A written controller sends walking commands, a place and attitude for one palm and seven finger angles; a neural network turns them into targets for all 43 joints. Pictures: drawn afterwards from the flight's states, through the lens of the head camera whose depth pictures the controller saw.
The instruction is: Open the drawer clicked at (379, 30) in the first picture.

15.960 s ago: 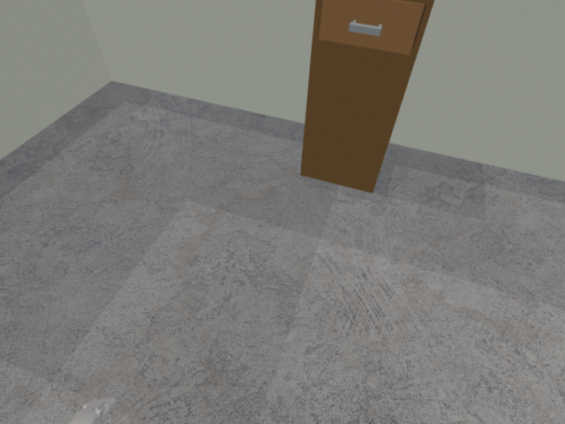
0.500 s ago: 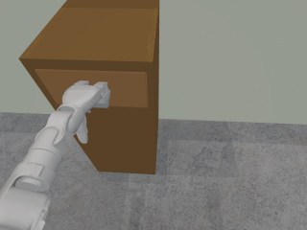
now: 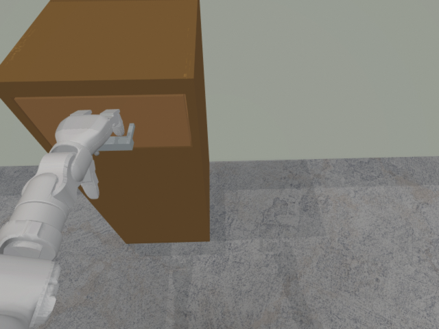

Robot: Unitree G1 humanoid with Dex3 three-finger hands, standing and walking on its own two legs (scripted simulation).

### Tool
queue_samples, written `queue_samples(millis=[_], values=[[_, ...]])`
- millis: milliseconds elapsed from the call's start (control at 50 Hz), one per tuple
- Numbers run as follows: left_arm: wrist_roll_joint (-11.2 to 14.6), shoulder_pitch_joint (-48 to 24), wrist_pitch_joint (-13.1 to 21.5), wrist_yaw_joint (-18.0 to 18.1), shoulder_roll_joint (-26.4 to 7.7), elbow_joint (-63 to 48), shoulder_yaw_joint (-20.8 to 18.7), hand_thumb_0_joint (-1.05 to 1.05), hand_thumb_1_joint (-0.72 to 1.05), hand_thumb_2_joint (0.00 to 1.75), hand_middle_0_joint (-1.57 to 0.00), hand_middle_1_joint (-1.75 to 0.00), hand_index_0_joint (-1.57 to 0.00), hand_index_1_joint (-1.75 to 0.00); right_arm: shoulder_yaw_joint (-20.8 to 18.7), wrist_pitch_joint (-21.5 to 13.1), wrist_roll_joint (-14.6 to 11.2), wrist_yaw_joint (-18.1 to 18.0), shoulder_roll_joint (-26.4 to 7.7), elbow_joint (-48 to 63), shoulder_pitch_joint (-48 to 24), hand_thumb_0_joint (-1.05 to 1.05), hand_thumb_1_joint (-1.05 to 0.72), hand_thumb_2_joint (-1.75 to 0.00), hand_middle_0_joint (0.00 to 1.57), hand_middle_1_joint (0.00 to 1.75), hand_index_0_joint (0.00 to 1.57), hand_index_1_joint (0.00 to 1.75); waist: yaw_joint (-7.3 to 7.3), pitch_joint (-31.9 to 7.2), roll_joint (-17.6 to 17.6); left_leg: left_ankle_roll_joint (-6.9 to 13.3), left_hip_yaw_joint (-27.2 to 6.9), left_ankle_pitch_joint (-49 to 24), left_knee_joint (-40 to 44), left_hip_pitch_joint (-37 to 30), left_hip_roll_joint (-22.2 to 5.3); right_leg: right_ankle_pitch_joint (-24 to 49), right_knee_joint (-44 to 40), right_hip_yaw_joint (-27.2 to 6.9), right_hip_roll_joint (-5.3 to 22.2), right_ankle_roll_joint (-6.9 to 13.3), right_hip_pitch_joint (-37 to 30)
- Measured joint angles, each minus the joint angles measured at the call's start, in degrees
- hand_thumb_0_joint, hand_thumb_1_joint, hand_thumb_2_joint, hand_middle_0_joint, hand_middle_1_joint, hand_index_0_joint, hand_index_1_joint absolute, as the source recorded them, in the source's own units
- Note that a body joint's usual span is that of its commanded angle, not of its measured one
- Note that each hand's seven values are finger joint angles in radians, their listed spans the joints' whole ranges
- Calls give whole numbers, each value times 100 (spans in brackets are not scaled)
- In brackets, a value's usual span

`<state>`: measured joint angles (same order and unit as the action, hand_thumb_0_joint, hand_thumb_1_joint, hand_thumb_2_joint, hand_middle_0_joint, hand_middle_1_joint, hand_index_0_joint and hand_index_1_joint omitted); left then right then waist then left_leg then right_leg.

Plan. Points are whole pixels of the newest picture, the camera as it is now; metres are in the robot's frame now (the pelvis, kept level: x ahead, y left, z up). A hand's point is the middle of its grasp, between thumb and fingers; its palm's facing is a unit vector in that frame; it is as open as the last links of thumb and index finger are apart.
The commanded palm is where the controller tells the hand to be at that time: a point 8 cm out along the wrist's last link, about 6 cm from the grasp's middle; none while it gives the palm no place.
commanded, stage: move the hooked fingers above the handle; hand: left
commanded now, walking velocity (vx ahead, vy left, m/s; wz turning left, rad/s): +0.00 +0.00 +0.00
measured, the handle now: (108, 136) +0.50 +0.25 +0.03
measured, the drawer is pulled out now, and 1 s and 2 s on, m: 0.00 0.00 0.00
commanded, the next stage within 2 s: lower the fingers behind the handle in 0.50 s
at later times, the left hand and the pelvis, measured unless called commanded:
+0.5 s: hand (93, 141) +0.45 +0.25 +0.08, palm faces -0.12 -0.03 -0.99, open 13.8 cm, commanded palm +0.43 +0.26 +0.13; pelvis +0.00 +0.00 +0.00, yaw +0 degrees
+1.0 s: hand (95, 143) +0.46 +0.26 +0.06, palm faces -0.03 -0.05 -1.00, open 13.7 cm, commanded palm +0.44 +0.26 +0.10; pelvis +0.01 +0.01 -0.01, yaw +0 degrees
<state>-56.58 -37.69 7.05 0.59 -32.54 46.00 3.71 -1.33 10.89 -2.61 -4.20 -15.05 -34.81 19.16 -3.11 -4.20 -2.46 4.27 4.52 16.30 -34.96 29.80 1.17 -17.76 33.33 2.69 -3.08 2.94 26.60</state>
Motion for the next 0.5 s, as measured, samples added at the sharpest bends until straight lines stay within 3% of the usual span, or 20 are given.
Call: queue_samples(millis=[60, 100, 160, 240, 360, 500], values=[[-18, 46, 555, 270, 18, -407, -26, -1, -49, 30, -30, -120, -32, -121, -127, -60, 53, -1, -62, -166, 56, 0, -91, -90, 20, 30, 20, 30, 82, 21, 2, 5, -69, 42, -121, 135, 29, -58, 96, 75, 30, -6, 98], [-16, -23, 686, 563, 53, -489, -83, -1, -49, 30, -31, -120, -32, -121, -169, -76, 62, 32, -97, -297, 21, 0, -91, -90, 20, 30, 20, 30, 100, -6, 4, 11, -90, 65, -182, 224, 47, -94, 160, 99, 49, -14, 180], [-9, -290, 401, 979, 76, -226, -146, 0, -49, 30, -31, -120, -32, -120, -156, -93, 48, 109, -124, -409, -87, 0, -91, -90, 20, 30, 20, 30, 70, -60, 7, 20, -86, 86, -232, 342, 61, -126, 230, 99, 67, -26, 306], [-3, -506, -35, 1184, 216, 35, -28, -1, -49, 30, -37, -126, -35, -124, -127, -73, 31, 218, -122, -409, -149, 0, -91, -90, 20, 30, 20, 30, 109, -171, -43, 30, -56, 74, -197, 391, 63, -108, 205, 66, 69, -41, 369], [-99, -648, -588, 900, 382, 345, 143, -1, -49, 30, -36, -124, -36, -129, 42, 92, -40, 222, -19, -294, -279, 0, -91, -90, 20, 30, 20, 30, 91, -302, -56, 37, -12, 50, -69, 171, 52, -68, 88, 11, 52, -49, 171], [-78, -537, -586, 266, 163, 634, 97, 0, -49, 30, -33, -121, -30, -124, 182, 75, -90, 110, 53, 51, -342, 0, -91, -90, 20, 30, 20, 30, -37, -211, 21, 13, 23, 30, -39, 31, 11, -33, 61, -26, 12, -20, 49]])
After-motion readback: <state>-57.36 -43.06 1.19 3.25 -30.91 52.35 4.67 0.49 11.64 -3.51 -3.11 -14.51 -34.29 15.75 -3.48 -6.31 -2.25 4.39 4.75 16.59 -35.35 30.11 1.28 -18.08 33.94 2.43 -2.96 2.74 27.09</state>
